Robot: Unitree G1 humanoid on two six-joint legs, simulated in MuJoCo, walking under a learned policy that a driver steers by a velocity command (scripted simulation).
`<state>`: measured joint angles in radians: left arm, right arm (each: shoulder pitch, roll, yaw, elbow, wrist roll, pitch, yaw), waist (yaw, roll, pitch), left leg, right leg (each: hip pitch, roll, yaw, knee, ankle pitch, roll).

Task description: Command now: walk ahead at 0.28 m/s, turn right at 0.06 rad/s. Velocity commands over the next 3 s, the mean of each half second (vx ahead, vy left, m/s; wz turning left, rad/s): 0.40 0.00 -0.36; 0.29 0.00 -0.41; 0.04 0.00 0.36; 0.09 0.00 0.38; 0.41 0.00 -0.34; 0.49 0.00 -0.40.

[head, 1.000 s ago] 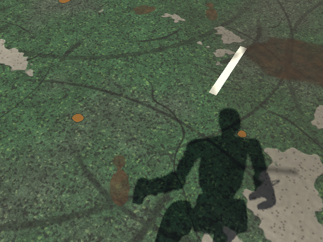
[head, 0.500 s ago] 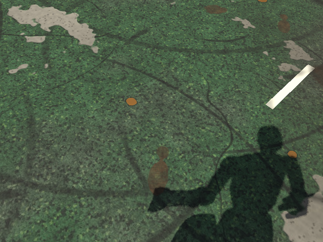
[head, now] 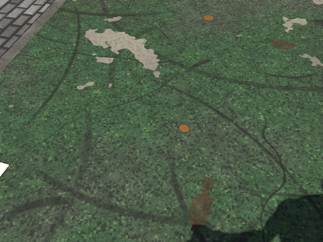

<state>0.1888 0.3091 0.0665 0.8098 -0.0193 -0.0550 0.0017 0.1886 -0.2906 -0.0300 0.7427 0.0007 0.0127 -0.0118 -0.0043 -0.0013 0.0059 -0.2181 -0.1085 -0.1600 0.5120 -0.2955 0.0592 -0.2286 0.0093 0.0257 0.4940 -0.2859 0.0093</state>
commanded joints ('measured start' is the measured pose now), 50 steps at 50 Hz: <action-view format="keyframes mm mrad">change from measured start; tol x32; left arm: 1 86 171 26 -25 8 -40 -2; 50 -86 67 -6 -217 55 4 -31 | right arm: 1 -12 -61 -8 -67 -12 -42 5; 50 157 -116 -32 51 17 -2 -8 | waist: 1 1 -102 -26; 19 -55 -147 -24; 22 -67 322 -254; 35 -24 60 71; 45 84 -119 -532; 50 -41 -78 -135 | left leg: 1 -216 85 -21 127 -192 38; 6 -600 129 71 440 -104 -37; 19 128 98 118 -72 193 -54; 22 534 534 -639 -273 -339 177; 41 201 338 293 -37 863 41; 43 -47 233 333 420 403 -44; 44 -349 92 229 802 -461 -107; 50 -132 213 98 576 -166 -136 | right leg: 1 216 -205 310 -187 -84 -147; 3 251 -376 681 -328 -265 -321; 17 51 -187 363 -251 169 -166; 23 -539 -38 141 749 -211 -23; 41 -114 17 -75 65 242 -90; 44 573 -428 541 80 1100 -409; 50 -80 -241 143 -185 523 -266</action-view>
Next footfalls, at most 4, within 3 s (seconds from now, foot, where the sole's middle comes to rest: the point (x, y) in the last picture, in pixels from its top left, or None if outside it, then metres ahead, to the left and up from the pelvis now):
0.40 left None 0.31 0.11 -0.77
0.86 right None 0.49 -0.22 -0.77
1.32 left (164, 240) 0.52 0.02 -0.77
1.80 right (221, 239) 0.52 -0.21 -0.77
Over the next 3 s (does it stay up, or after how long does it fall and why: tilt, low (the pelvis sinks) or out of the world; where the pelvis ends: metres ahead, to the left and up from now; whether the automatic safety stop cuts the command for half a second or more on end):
stays up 0.93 -0.22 0.01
